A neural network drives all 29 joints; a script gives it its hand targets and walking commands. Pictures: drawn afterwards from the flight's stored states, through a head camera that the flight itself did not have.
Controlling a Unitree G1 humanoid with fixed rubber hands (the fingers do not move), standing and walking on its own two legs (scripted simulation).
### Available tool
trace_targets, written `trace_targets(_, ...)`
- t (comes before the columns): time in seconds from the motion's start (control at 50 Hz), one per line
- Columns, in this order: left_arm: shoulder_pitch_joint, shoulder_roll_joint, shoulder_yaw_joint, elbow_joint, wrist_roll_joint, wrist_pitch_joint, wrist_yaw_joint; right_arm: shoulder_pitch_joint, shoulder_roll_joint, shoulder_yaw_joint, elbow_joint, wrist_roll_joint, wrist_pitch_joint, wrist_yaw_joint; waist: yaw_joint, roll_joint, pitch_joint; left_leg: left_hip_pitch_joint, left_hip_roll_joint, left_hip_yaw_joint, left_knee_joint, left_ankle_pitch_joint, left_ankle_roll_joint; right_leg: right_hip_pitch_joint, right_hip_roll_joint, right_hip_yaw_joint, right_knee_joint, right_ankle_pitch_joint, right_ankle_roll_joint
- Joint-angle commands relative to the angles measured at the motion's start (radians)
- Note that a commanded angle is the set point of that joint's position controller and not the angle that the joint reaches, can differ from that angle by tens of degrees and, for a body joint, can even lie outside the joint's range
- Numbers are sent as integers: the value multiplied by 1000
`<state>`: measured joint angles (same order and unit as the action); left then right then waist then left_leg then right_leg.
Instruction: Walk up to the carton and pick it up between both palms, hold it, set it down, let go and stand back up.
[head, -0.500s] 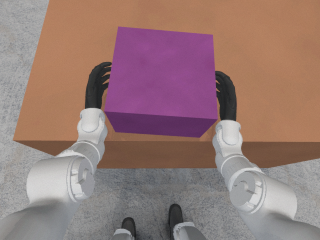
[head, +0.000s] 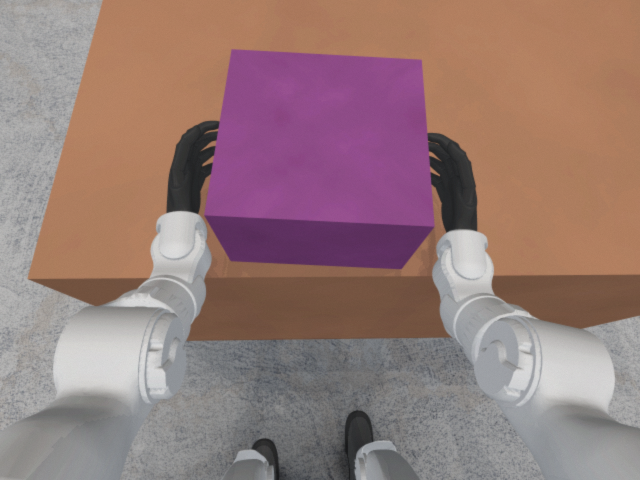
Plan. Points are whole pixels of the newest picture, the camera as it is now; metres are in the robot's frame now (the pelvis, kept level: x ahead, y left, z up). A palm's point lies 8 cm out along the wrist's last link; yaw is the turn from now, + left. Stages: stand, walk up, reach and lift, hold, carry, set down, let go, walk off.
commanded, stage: reach and lift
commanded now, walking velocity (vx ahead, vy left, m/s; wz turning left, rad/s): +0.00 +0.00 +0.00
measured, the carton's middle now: (321, 165) +0.51 +0.00 +0.00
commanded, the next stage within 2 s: none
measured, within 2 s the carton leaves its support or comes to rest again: leaves its support in 0.66 s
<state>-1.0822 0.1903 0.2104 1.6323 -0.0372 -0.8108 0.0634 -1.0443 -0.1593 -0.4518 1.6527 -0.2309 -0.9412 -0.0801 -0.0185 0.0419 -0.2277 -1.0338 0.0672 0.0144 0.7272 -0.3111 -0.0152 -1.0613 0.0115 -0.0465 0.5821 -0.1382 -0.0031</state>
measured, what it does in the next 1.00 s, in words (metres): stands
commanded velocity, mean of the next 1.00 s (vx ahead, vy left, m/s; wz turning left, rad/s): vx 0.00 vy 0.00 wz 0.00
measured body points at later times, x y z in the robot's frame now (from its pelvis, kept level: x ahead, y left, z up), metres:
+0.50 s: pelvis -0.02 +0.00 -0.01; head +0.10 -0.01 +0.42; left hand +0.41 +0.16 +0.00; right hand +0.42 -0.17 +0.00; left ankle -0.02 +0.12 -0.70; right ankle +0.05 -0.12 -0.70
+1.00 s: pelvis -0.04 +0.01 +0.00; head -0.02 +0.03 +0.45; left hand +0.40 +0.18 +0.11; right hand +0.40 -0.14 +0.12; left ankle -0.02 +0.12 -0.70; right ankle +0.05 -0.12 -0.70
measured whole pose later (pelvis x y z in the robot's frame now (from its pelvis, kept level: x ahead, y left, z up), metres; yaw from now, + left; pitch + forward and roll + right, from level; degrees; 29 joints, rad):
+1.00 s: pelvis -0.04 +0.01 +0.00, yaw +4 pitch +17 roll -3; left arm -1.02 0.13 -0.09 1.53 -0.31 -0.43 0.18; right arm -0.92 -0.10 -0.24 1.30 0.01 -0.30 -0.17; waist -0.07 0.04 -0.29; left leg -0.80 0.01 -0.06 0.83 -0.32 0.00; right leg -0.80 -0.01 -0.05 0.68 -0.18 0.02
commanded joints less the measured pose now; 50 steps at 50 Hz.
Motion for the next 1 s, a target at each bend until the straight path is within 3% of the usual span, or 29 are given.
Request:
trace_targets(0.0, -257, -502, -195, 14, 152, 34, -155, -256, 470, 225, 141, -190, 80, 161, 3, 23, -719, 343, -77, 49, 12, 561, -43, 494, 66, -64, 56, 511, 9)
trace_targets(0.26, -265, -526, -292, -127, 46, 57, -147, -284, 520, 338, 8, -86, 150, 164, -1, -9, -831, 248, -104, 33, 47, 467, -26, 626, 61, -15, 104, 524, 33)
trace_targets(0.38, -326, -582, -354, -229, -13, 52, -140, -325, 583, 397, -96, -48, 189, 163, -13, -23, -905, 235, -111, 19, 73, 413, -25, 649, 66, -4, 132, 458, 40)
trace_targets(0.48, -381, -633, -387, -300, -53, 61, -130, -377, 647, 462, -186, -1, 230, 160, -4, -32, -904, 224, -120, 8, 89, 326, -14, 644, 63, 5, 149, 343, 41)
trace_targets(0.58, -492, -687, -434, -390, -100, 79, -115, -435, 727, 516, -282, 32, 291, 152, -19, -48, -881, 220, -125, -4, 94, 211, -2, 608, 67, 9, 164, 193, 41)
trace_targets(0.6, -496, -705, -443, -407, -109, 88, -112, -454, 747, 542, -322, 49, 304, 151, -8, -46, -888, 218, -128, -7, 94, 189, 2, 610, 64, 13, 160, 160, 39)
trace_targets(0.62, -540, -720, -457, -429, -115, 96, -108, -463, 758, 533, -331, 48, 321, 148, -28, -39, -864, 229, -127, -13, 86, 161, -1, 592, 67, 7, 159, 125, 38)
trace_targets(0.7, -603, -807, -498, -435, -128, 154, -99, -556, 792, 535, -451, 50, 382, 141, -42, -3, -822, 305, -119, -42, 58, 71, -5, 504, 74, -13, 133, 4, 20)
trace_targets(0.76, -690, -832, -490, -429, -119, 197, -95, -604, 784, 482, -464, 32, 439, 138, -75, 18, -751, 331, -106, -61, 9, -34, -13, 499, 70, -25, 118, -64, 15)
trace_targets(0.98, -816, -843, -439, -492, -116, 374, -77, -699, 708, 439, -579, 148, 671, 146, -91, 119, -607, 576, -42, -144, -220, -67, -48, 665, 65, -35, -1, -32, -2)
